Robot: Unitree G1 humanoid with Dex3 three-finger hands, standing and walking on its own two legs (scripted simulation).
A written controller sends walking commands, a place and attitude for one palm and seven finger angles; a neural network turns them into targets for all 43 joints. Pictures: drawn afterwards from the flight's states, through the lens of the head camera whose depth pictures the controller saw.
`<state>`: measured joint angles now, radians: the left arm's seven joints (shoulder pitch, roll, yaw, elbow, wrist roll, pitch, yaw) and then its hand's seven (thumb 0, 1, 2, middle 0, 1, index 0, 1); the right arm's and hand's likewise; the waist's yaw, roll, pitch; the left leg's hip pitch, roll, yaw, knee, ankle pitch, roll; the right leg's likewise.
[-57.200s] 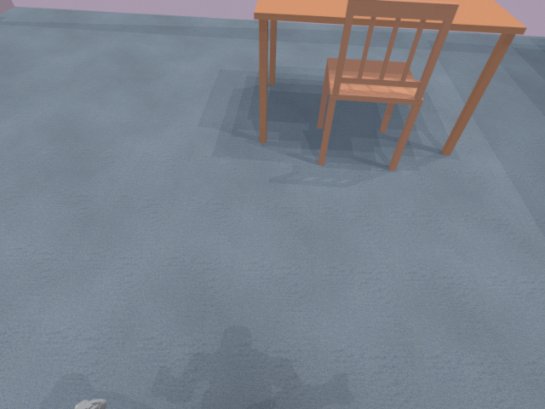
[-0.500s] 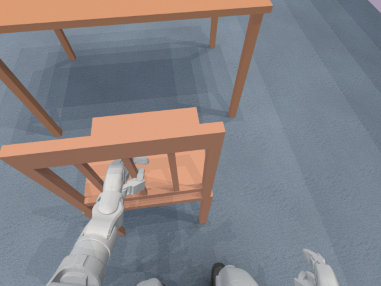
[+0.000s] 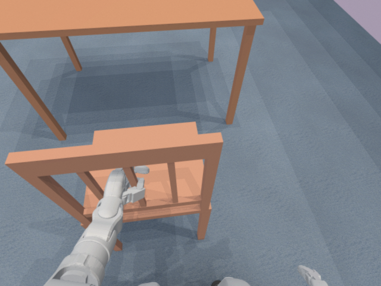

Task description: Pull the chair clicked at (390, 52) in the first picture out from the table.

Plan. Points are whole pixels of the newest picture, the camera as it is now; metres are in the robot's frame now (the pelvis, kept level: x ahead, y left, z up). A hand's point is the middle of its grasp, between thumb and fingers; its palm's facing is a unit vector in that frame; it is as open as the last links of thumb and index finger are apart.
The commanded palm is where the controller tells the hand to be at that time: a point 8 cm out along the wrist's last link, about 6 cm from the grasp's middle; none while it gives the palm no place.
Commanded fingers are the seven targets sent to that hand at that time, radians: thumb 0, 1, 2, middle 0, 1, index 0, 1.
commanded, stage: stop walking, hand still on the chair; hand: left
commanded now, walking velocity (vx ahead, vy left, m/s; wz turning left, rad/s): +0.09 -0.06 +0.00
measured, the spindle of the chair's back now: (136, 187) +0.36 +0.15 -0.10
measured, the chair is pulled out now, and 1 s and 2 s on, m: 0.55 0.58 0.58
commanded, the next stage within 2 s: open the thumb and straighten the fingers in 0.86 s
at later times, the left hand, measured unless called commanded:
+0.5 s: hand (138, 199) +0.31 +0.13 -0.06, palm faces -0.02 -0.98 -0.20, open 5.1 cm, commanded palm +0.29 +0.18 -0.04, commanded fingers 0.00 0.90 0.90 -0.50 -1.45 -0.50 -1.45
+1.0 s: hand (138, 199) +0.31 +0.13 -0.06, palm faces -0.03 -0.98 -0.18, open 5.1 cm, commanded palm +0.29 +0.18 -0.03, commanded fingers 0.00 0.54 0.73 -0.50 -1.45 -0.50 -1.45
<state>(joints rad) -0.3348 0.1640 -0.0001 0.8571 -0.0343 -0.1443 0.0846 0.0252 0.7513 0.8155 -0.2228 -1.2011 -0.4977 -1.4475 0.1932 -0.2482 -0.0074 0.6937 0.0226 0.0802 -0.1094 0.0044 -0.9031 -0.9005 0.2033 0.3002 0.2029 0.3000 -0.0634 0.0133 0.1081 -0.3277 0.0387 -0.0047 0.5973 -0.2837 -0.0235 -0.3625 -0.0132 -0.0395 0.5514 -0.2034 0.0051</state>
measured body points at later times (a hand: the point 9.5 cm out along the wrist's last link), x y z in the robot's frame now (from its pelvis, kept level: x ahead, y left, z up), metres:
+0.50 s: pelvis +0.02 +0.00 +0.01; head +0.05 -0.02 +0.46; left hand +0.31 +0.18 -0.04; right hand +0.12 -0.26 -0.12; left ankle +0.02 +0.13 -0.73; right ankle +0.05 -0.12 -0.73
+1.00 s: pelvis +0.03 +0.00 +0.01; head +0.06 +0.00 +0.46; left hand +0.31 +0.18 -0.04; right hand +0.15 -0.24 -0.11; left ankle +0.02 +0.13 -0.73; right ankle +0.05 -0.12 -0.73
